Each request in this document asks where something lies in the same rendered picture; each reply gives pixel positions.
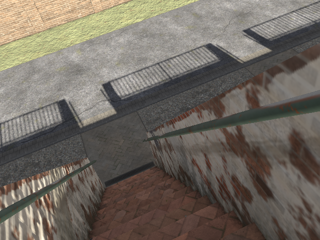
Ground stairs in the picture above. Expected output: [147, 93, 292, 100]
[88, 166, 266, 240]

